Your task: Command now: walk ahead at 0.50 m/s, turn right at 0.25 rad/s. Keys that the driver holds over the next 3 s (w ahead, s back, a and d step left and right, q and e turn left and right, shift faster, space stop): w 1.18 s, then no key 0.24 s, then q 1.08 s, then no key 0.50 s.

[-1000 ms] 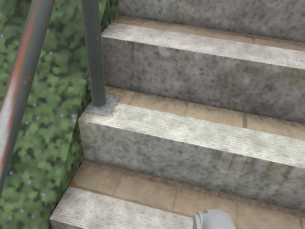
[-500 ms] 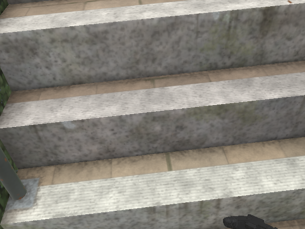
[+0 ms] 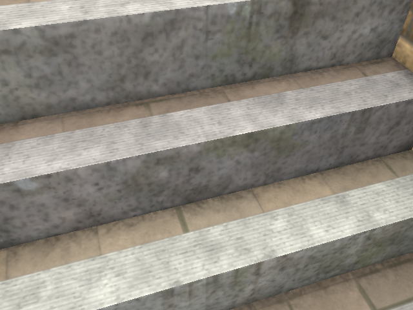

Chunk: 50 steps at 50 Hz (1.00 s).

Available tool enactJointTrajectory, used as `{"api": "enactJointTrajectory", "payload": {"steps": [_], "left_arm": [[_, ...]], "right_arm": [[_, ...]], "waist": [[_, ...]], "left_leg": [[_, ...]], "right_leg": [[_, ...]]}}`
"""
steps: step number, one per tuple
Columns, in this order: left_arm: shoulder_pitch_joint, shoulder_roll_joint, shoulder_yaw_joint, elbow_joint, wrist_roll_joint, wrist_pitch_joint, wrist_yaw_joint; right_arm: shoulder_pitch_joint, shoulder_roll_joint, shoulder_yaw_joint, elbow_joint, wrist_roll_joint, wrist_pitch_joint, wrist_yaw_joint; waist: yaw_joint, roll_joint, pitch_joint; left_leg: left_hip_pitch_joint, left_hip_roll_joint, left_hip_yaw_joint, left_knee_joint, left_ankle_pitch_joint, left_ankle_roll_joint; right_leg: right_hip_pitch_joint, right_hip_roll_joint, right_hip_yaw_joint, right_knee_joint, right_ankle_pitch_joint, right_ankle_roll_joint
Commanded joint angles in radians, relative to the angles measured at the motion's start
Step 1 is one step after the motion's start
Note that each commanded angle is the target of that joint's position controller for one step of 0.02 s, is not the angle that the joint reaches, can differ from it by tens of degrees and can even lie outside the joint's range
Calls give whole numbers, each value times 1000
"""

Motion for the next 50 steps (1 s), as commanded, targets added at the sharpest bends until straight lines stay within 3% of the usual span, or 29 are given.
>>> {"api": "enactJointTrajectory", "payload": {"steps": [1,3,5,6,7,8,9,10,11,12,15,17,20,22,25,28,33,34,35,36,38,39,40,41,42,43,44,46,50], "left_arm": [[-26,177,71,-121,8,42,29],[-66,98,44,-157,1,54,31],[22,70,45,-118,-2,55,35],[198,69,63,-72,10,51,32],[407,90,85,-4,17,34,19],[580,60,78,103,65,16,-6],[422,52,36,102,134,-18,-17],[399,104,29,65,138,-38,6],[388,144,48,74,79,-39,17],[297,108,38,75,46,-44,20],[216,-3,-10,163,85,-84,21],[288,-27,-25,233,112,-91,21],[252,3,-38,274,93,-94,10],[291,7,-51,314,70,-109,10],[464,50,-27,404,48,-80,47],[506,30,-23,454,59,-53,68],[367,25,-16,464,52,-34,53],[277,32,-15,446,20,-34,51],[390,63,-8,476,16,-36,44],[446,92,-6,490,30,-40,50],[358,198,16,460,42,-57,62],[461,131,18,451,54,-75,48],[293,159,14,417,61,-122,7],[148,36,13,387,33,-126,-40],[8,-28,3,272,18,-128,-67],[-146,-87,-21,134,10,-126,-63],[-141,-87,-37,85,30,-125,-59],[26,-112,-59,103,23,-113,-46],[6,-69,-80,75,22,-96,-2]], "right_arm": [[-337,-154,-24,-207,-17,-33,-27],[-334,-199,-38,-228,-17,-14,-46],[-277,-166,-27,-237,-16,-12,-39],[-366,-175,-27,-243,4,-33,-19],[-428,-124,-10,-242,54,-51,1],[-522,-27,27,-283,105,-77,13],[-404,177,72,-311,102,-116,38],[-193,212,67,-286,102,-140,72],[-180,170,62,-287,77,-147,97],[-301,153,69,-323,64,-142,111],[-414,130,79,-325,61,-101,105],[-469,185,98,-326,65,-93,100],[-587,188,116,-333,56,-64,86],[-691,204,132,-338,52,-49,51],[-763,262,169,-323,70,-58,28],[-752,282,178,-314,63,-66,59],[-716,250,167,-288,57,-75,97],[-746,235,172,-305,44,-81,92],[-843,205,155,-326,30,-86,82],[-743,158,125,-285,39,-75,74],[-436,35,73,-172,54,-37,73],[-339,-12,45,-140,30,-28,72],[-6,-124,10,-24,3,10,61],[-23,-118,-9,30,-34,36,40],[-125,-47,9,56,-11,34,36],[-279,37,31,74,-2,29,40],[-288,123,54,127,18,6,57],[-300,219,71,189,12,-18,86],[-305,119,64,167,7,-34,94]], "waist": [[205,179,124],[180,252,167],[145,199,147],[227,239,69],[306,178,23],[377,4,98],[115,-231,105],[19,-243,-87],[16,-114,-88],[22,14,39],[0,88,96],[33,14,101],[30,41,134],[77,-30,144],[159,-76,108],[146,-25,41],[65,9,-21],[25,-24,-56],[76,-74,-116],[41,-178,-155],[-83,-276,-216],[-20,-19,-321],[-165,306,-461],[-153,440,-384],[-74,302,-188],[9,244,41],[84,128,139],[202,53,165],[231,130,133]], "left_leg": [[-46,252,-254,-344,604,133],[-135,282,-204,-361,521,133],[-168,247,-126,-318,696,174],[-183,302,-148,-200,1006,211],[-163,221,-67,95,1128,208],[-318,32,-50,743,707,155],[-571,-126,-310,1248,464,118],[-727,-194,-491,1514,562,106],[-870,-161,-484,1614,651,97],[-1002,-130,-482,1633,739,96],[-1150,-106,-435,1817,806,124],[-1315,-113,-443,2035,850,144],[-1240,-100,-347,1759,984,120],[-1179,-102,-216,1626,1016,73],[-1429,-59,-135,1527,856,53],[-1528,13,-131,1518,724,54],[-1193,64,-74,1333,613,84],[-765,33,-11,1000,540,121],[-505,-71,92,880,384,109],[-436,-138,104,798,230,105],[-329,-132,-83,463,36,122],[66,53,-471,369,43,248],[276,138,-840,-36,241,322],[230,233,-1227,-401,20,403],[7,262,-1229,-410,-125,318],[-212,254,-1025,-337,-82,253],[-303,228,-817,-314,49,188],[-356,159,-551,-277,265,98],[-465,104,-211,-386,488,129]], "right_leg": [[8,-63,-145,-201,78,57],[196,-114,-218,-585,-14,36],[458,-57,-348,-921,-91,-51],[653,-96,-269,-1030,-43,-131],[792,-65,-248,-1323,25,-204],[853,-106,-69,-1543,196,-271],[778,-145,196,-1298,719,-188],[837,-301,570,-1475,386,-239],[845,-368,658,-1607,-187,-215],[759,-361,573,-1603,-377,-171],[602,-325,318,-1542,-334,-149],[618,-354,242,-1546,-195,-134],[396,-273,19,-1606,-109,-59],[283,-266,0,-1699,-116,-105],[643,-332,85,-1816,-65,-154],[910,-379,96,-1817,-8,-181],[872,-352,-74,-1808,333,-248],[644,-300,-207,-1831,793,-249],[617,-289,-200,-1782,1304,-302],[753,-316,-169,-1702,1676,-350],[1021,-360,-175,-1413,2094,-398],[624,-294,-175,-1149,2120,-350],[485,-215,-103,-855,1198,-355],[154,18,99,-311,276,-283],[-35,32,195,89,160,-267],[-190,38,175,253,130,-272],[-252,18,132,290,141,-280],[-274,3,126,263,216,-280],[-237,-2,10,66,383,-207]]}}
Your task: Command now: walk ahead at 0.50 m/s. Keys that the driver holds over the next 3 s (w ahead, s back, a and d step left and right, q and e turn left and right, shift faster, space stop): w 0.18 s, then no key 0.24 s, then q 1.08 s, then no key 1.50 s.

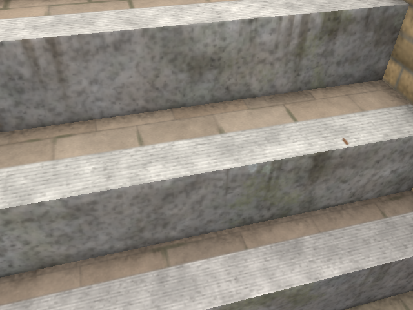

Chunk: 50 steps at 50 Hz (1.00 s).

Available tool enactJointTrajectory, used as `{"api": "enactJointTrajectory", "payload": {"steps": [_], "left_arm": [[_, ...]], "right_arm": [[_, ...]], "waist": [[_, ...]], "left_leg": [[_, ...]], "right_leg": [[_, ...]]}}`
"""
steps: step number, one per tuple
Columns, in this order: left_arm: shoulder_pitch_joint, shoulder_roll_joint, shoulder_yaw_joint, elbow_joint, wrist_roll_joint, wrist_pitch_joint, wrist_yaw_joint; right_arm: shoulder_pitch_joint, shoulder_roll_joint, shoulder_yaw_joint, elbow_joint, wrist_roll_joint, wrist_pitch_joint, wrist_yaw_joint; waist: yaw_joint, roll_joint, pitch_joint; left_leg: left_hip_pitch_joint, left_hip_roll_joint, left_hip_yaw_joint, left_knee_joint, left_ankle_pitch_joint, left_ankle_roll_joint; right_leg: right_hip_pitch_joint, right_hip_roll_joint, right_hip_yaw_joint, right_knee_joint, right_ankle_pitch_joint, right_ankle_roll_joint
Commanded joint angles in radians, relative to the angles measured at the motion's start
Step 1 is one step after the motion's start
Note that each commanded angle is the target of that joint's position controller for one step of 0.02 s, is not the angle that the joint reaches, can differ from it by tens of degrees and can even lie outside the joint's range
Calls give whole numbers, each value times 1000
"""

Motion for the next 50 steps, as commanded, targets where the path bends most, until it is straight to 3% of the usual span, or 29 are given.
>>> {"api": "enactJointTrajectory", "payload": {"steps": [1,6,11,15,17,19,20,21,22,23,24,25,26,27,28,29,31,32,33,34,35,37,38,39,40,42,45,47,50], "left_arm": [[49,-18,-36,-39,5,16,30],[-37,0,-12,-12,-35,23,69],[-191,-25,-23,-87,-40,3,34],[-394,-99,-69,-212,-24,3,-11],[-578,-144,-104,-352,4,-25,-37],[-417,-107,-104,-361,2,-63,-62],[-204,25,-47,-343,-1,-88,-58],[110,138,15,-274,-22,-75,-36],[354,232,73,-163,-38,-19,6],[389,273,103,-53,-64,31,28],[329,253,110,-44,2,58,56],[215,248,109,-31,24,60,51],[6,95,64,-68,38,50,44],[-229,2,44,-133,68,38,47],[-426,34,53,-190,72,43,52],[-632,94,69,-273,42,56,44],[-839,118,68,-389,-15,56,28],[-866,91,54,-405,-26,63,22],[-672,-13,19,-375,-10,59,-12],[-534,-83,-4,-359,-20,53,-32],[-372,-72,4,-397,-7,58,-27],[-34,-5,34,-386,-16,64,-6],[-3,89,64,-342,-22,74,7],[-150,111,69,-334,-12,86,17],[-226,96,72,-338,-7,97,33],[-88,115,99,-342,5,116,41],[2,166,110,-306,-1,152,61],[-116,111,77,-331,27,165,69],[-33,97,59,-261,43,167,66]], "right_arm": [[-237,5,16,-132,13,-59,1],[41,-101,-32,-130,-14,-64,-16],[125,-64,-48,-135,-20,-41,-57],[147,-87,-70,-150,19,-6,-87],[361,-43,-72,-56,77,23,-116],[249,-114,-80,-104,61,37,-107],[248,-150,-81,-126,32,14,-87],[122,-235,-99,-190,32,-22,-66],[23,-234,-102,-204,13,-58,-24],[-21,-140,-89,-219,24,-102,16],[-69,-162,-121,-255,63,-124,11],[-82,-120,-114,-356,67,-107,16],[-84,-91,-99,-403,57,-77,20],[21,-88,-96,-404,49,-53,14],[245,-74,-84,-358,35,-22,-9],[486,-82,-87,-293,23,9,-44],[700,-71,-97,-229,-44,61,-101],[855,-65,-101,-177,-59,53,-110],[728,-59,-95,-176,-75,38,-99],[480,-14,-63,-256,-96,17,-80],[209,-18,-40,-367,-48,-22,-64],[-166,-210,-84,-531,29,-40,-80],[-256,-241,-98,-568,30,-39,-95],[-164,-174,-80,-554,0,-46,-93],[-93,-93,-54,-546,10,-39,-89],[-208,-102,-52,-618,0,-17,-136],[-282,-132,-35,-694,-29,-1,-139],[-178,-87,-35,-707,-29,6,-140],[-241,-78,-55,-776,-12,21,-160]], "waist": [[91,97,173],[-83,135,200],[-155,119,176],[-221,109,214],[-277,116,247],[-158,130,52],[-65,130,-211],[95,138,-428],[183,4,-574],[111,-174,-558],[77,-104,-456],[-42,-223,-380],[-150,-208,-286],[-278,-102,-189],[-441,-45,-128],[-588,-31,-33],[-696,-79,170],[-768,31,184],[-597,265,143],[-380,262,116],[-123,157,212],[108,174,329],[99,73,302],[-14,-34,260],[-66,-54,214],[24,106,129],[54,106,21],[-65,108,98],[-96,260,68]], "left_leg": [[-308,133,-86,-485,94,127],[170,264,-267,-575,12,196],[453,337,-320,-596,81,187],[434,338,-228,-691,222,146],[639,298,-187,-639,616,96],[543,241,-84,-486,1346,46],[447,247,-142,-281,1640,36],[280,270,-206,-34,1542,-9],[-83,198,-181,212,1046,-43],[-438,32,-205,602,-9,-64],[-633,-44,-297,978,-145,-71],[-696,-23,-159,1064,-226,-70],[-656,7,-85,1057,-269,-67],[-467,-34,5,1042,-240,-83],[-178,-41,20,1033,-200,-83],[76,-50,28,869,-155,-90],[201,53,-219,481,-47,-16],[329,6,-133,35,63,63],[338,41,-111,-102,336,94],[237,-11,-150,-26,364,89],[-23,-22,-653,-255,341,116],[-237,101,-1161,-485,-69,170],[-223,128,-1053,-333,-120,180],[-216,86,-906,-283,-24,115],[-165,28,-775,-242,144,127],[-150,25,-533,-3,372,205],[-237,48,-448,67,270,138],[-248,22,-461,20,82,95],[-121,39,-521,91,266,48]], "right_leg": [[44,-15,-109,-136,107,68],[-307,-104,-111,-20,-53,141],[-466,-241,-171,-74,-100,194],[-285,-312,-282,-444,-192,210],[-374,-297,-259,-531,-484,165],[182,-199,-309,-926,-497,110],[725,-162,-206,-1106,-339,65],[1232,-283,39,-1374,-142,6],[1692,-423,220,-1355,-76,-62],[1858,-490,314,-1358,139,-85],[1735,-478,175,-1356,403,-50],[1608,-430,2,-1307,497,3],[1390,-375,-103,-1302,441,66],[1130,-315,-228,-1306,200,129],[786,-262,-338,-1329,-46,203],[539,-195,-452,-1378,-203,262],[348,-247,-356,-1247,-27,268],[343,-171,-421,-949,77,247],[385,-108,-424,-602,-544,222],[402,-110,-344,-358,-473,206],[398,-34,-146,-412,-322,193],[401,10,-69,-307,-322,252],[390,-14,-37,-299,-233,261],[427,-29,-71,-375,-180,264],[466,-11,-108,-435,-146,269],[495,23,-139,-316,-18,322],[653,10,-236,-361,67,331],[637,-3,-262,-656,-13,289],[668,-72,-230,-1192,-154,192]]}}
Over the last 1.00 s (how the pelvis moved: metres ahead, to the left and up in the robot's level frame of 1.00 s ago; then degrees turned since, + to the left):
0.24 0.01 0.24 -4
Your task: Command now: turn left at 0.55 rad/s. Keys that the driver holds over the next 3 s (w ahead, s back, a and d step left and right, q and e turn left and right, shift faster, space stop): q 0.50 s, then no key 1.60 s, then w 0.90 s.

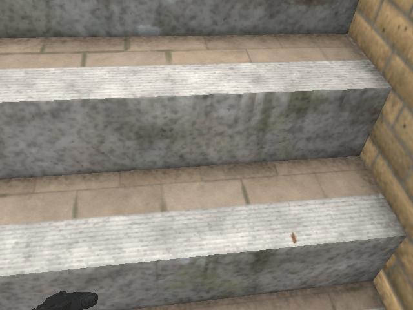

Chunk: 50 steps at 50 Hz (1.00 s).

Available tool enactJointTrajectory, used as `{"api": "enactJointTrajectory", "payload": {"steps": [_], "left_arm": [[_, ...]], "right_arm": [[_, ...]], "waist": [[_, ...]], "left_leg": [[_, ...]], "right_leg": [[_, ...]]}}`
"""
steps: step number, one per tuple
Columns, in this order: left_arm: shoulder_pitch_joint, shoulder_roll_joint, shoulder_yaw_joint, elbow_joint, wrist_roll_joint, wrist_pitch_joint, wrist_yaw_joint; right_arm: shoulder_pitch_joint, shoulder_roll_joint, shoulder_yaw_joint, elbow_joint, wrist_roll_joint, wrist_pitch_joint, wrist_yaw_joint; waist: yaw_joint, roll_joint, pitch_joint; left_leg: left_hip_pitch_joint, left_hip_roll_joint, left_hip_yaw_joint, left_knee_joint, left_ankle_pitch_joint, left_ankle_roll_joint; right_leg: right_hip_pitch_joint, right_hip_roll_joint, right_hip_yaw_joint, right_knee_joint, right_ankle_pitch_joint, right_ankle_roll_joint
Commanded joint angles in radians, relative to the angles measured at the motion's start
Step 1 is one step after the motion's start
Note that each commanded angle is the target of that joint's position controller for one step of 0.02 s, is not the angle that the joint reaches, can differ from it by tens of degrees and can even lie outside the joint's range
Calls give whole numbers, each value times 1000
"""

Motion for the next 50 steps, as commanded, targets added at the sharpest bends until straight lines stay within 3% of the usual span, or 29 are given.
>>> {"api": "enactJointTrajectory", "payload": {"steps": [1,2,4,5,6,7,8,9,10,11,12,14,20,24,26,28,30,31,32,33,34,35,37,39,42,45,47,49,50], "left_arm": [[7,-6,-21,-5,23,-10,-6],[17,8,-20,35,26,-13,-18],[-25,-24,-31,99,8,-17,-45],[-92,-26,-47,91,37,-47,-42],[-163,-3,-63,103,39,-62,-27],[-58,100,-22,119,37,-77,3],[56,169,3,105,35,-74,42],[174,214,36,114,52,-56,50],[252,260,57,104,38,-50,68],[267,316,86,85,9,-56,72],[244,311,84,57,30,-83,82],[198,248,62,24,34,-97,83],[231,166,44,66,15,-79,63],[169,175,57,50,-5,-55,52],[216,203,71,53,-30,-20,51],[109,233,74,24,-18,-33,40],[139,172,45,54,-37,-39,19],[121,102,17,44,-35,-60,6],[95,-1,-20,6,13,-98,-19],[149,-30,-34,58,7,-141,-34],[191,-3,-28,137,-29,-152,-48],[169,-5,-27,148,-55,-152,-61],[119,-21,-38,137,-23,-124,-50],[178,-6,-25,159,-22,-95,-24],[227,-27,-17,188,-39,-75,12],[223,-53,-21,188,-22,-64,24],[199,-110,-43,191,3,-58,19],[166,-130,-39,206,3,-45,23],[206,-135,-34,229,-1,-42,22]], "right_arm": [[-46,24,6,-170,22,-1,-15],[-14,30,3,-175,45,9,-16],[43,73,14,-155,50,28,4],[-32,96,25,-173,57,23,21],[-37,115,32,-189,67,1,44],[-63,99,44,-208,55,-39,80],[-139,16,37,-226,64,-81,106],[-198,-29,30,-184,85,-99,121],[-239,-36,35,-196,76,-95,118],[-292,-27,48,-239,87,-72,108],[-294,-61,41,-230,103,-39,88],[-394,-70,32,-215,85,-12,81],[-356,61,72,-151,71,-28,90],[-428,64,82,-144,72,-23,115],[-467,65,87,-171,92,-19,129],[-345,-44,32,-114,84,-29,133],[-187,-92,-16,-30,87,-25,134],[-115,-111,-24,16,71,-16,137],[-78,-185,-31,47,33,-10,124],[-29,-189,-26,47,-37,-9,115],[9,-125,-15,61,-41,-5,115],[-99,-86,-9,62,-15,3,124],[-316,-13,16,28,50,9,125],[-352,-53,17,33,32,-9,122],[-246,-21,32,75,0,-20,117],[-259,-10,36,91,8,-11,111],[-318,2,36,84,21,-7,114],[-215,23,35,108,26,1,102],[-183,43,38,115,43,5,96]], "waist": [[-36,256,-53],[-63,175,-73],[-117,-63,2],[-93,-144,35],[-142,-178,43],[-122,-221,3],[-55,-162,-62],[33,-19,-80],[53,63,-117],[69,42,-104],[78,114,-78],[103,185,20],[86,-42,-53],[95,-110,-89],[116,-153,-62],[49,-101,-157],[-13,-126,-201],[-21,-135,-173],[15,143,-154],[13,249,-349],[-27,196,-451],[25,152,-320],[121,102,-102],[133,164,-71],[101,141,-96],[110,159,-88],[127,187,-87],[57,237,-39],[54,233,-5]], "left_leg": [[147,166,-331,-206,444,35],[129,149,-329,-88,347,28],[81,-40,-54,350,93,-17],[2,-92,86,746,-4,-64],[-222,-85,62,981,-110,-86],[-466,-32,85,957,-243,-130],[-672,46,-13,1045,-262,-152],[-826,61,-2,1142,-115,-184],[-855,126,-41,1076,-77,-183],[-931,209,-91,1023,-83,-205],[-876,240,-167,1017,18,-227],[-750,217,-52,903,126,-241],[-629,264,48,668,333,-171],[-319,274,162,222,299,-128],[-252,219,238,-15,-52,-125],[74,139,235,-362,194,-77],[340,107,202,-864,435,9],[489,163,135,-960,640,25],[839,335,-55,-700,1614,67],[987,567,-195,-541,2136,288],[888,587,-227,-612,1803,380],[742,500,-157,-665,1470,343],[461,356,9,-695,1234,203],[353,391,12,-726,1334,236],[404,421,45,-741,1262,249],[403,399,106,-754,1121,217],[361,327,191,-767,1027,154],[450,340,114,-767,931,164],[468,333,87,-739,856,145]], "right_leg": [[35,-72,-4,-581,-69,-96],[110,-107,16,-777,69,-134],[93,-128,-39,-1186,344,-185],[49,-148,-48,-1121,564,-198],[188,-168,-53,-1020,893,-169],[475,-291,28,-746,1509,-212],[654,-398,128,-690,1532,-267],[786,-424,159,-687,1252,-344],[817,-449,214,-724,968,-374],[851,-585,365,-774,812,-432],[763,-656,450,-865,598,-459],[589,-491,238,-882,439,-390],[580,-374,4,-816,433,-314],[477,-363,-115,-874,365,-289],[542,-333,-130,-897,333,-278],[587,-356,-155,-764,820,-253],[608,-318,-170,-587,678,-194],[459,-273,-160,-462,362,-159],[-57,-171,-165,-108,-477,-88],[-290,-114,-31,298,-637,-30],[-263,-141,80,506,-627,-1],[-270,-149,107,522,-608,18],[-150,-158,60,253,-477,42],[-78,-102,24,442,-460,36],[-108,-84,81,513,-418,24],[-51,-109,87,317,-397,14],[123,-137,-2,-148,-403,-6],[146,-87,-60,-500,-498,-7],[182,-87,-56,-761,-319,-27]]}}
Over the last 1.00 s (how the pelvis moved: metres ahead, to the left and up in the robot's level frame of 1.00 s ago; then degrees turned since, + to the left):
0.22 -0.18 0.15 12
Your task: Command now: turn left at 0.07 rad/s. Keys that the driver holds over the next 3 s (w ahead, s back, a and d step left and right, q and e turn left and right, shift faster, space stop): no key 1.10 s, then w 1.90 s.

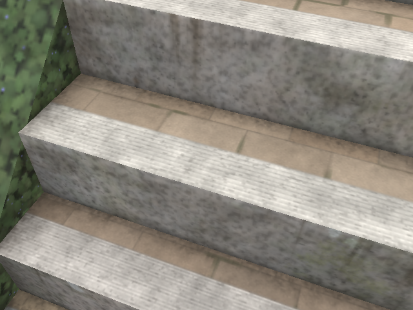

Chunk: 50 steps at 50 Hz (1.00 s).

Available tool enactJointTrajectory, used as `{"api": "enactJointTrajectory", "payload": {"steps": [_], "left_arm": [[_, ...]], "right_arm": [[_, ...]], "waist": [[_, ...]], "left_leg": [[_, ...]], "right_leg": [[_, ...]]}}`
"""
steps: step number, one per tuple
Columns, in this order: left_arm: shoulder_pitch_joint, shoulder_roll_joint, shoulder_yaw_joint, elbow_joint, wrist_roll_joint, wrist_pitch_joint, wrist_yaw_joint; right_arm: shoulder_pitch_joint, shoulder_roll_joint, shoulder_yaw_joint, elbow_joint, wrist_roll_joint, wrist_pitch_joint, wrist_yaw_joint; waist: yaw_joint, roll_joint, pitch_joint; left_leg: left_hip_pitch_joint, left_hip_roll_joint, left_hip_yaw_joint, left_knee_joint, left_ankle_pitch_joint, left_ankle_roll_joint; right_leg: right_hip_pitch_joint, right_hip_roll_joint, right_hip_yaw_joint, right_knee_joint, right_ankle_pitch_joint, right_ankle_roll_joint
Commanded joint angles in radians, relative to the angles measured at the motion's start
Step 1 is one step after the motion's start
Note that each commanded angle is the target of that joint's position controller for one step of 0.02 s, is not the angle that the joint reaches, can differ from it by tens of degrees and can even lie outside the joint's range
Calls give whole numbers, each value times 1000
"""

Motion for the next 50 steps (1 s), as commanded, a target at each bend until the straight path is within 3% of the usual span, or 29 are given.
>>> {"api": "enactJointTrajectory", "payload": {"steps": [1,2,3,4,5,6,7,9,11,15,18,27,50], "left_arm": [[-48,67,5,-19,19,-2,-2],[3,75,22,30,5,-16,-28],[33,28,9,31,10,-24,-36],[29,60,13,37,36,-31,-31],[46,107,22,45,30,-34,-29],[42,115,23,52,16,-28,-27],[50,101,20,61,14,-21,-28],[56,89,17,80,27,-15,-37],[34,79,9,91,33,-19,-39],[56,96,11,110,30,-18,-28],[65,89,9,127,22,-14,-19],[104,95,9,172,12,-17,-21],[144,113,5,249,2,-26,-25]], "right_arm": [[161,-80,-41,-20,30,-8,-6],[130,-90,-43,-4,14,-6,-13],[66,-118,-50,9,30,-10,-15],[88,-131,-59,14,42,-16,-9],[122,-120,-63,35,38,-29,8],[134,-104,-65,50,31,-44,25],[93,-103,-68,56,29,-53,30],[5,-103,-72,60,45,-44,17],[49,-96,-72,91,39,-22,4],[117,-117,-77,136,45,-29,-2],[153,-130,-77,164,47,-27,-12],[224,-149,-69,200,47,-37,-19],[211,-152,-59,210,44,-35,6]], "waist": [[-138,161,8],[-87,-4,9],[-30,40,18],[-62,29,3],[-77,-28,-33],[-77,-81,-48],[-55,-97,-36],[-22,-74,14],[-31,-49,34],[-37,19,83],[-36,19,115],[-39,44,116],[-43,49,86]], "left_leg": [[147,139,-119,-90,566,115],[185,95,-70,-73,464,74],[174,91,-73,-50,404,70],[112,93,-86,-51,311,75],[47,82,-94,-52,243,70],[-7,74,-95,-69,189,57],[-20,66,-87,-92,157,44],[-17,66,-66,-66,132,34],[-9,72,-63,-67,90,19],[-32,71,-64,-82,80,14],[-42,72,-63,-92,72,12],[-47,76,-68,-95,88,20],[12,67,-84,-129,188,52]], "right_leg": [[47,-13,48,-415,232,-51],[12,-16,61,-453,274,-74],[78,-25,55,-609,351,-91],[186,-38,41,-631,503,-93],[301,-67,49,-596,672,-108],[361,-72,43,-570,746,-128],[341,-64,37,-576,657,-138],[245,-53,43,-631,475,-153],[206,-48,36,-658,387,-163],[178,-40,51,-688,240,-160],[161,-30,48,-708,177,-161],[178,-15,36,-706,221,-160],[190,-16,9,-693,262,-134]]}}
Over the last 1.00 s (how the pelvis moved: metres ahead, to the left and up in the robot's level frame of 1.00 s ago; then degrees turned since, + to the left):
-0.04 0.03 -0.11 24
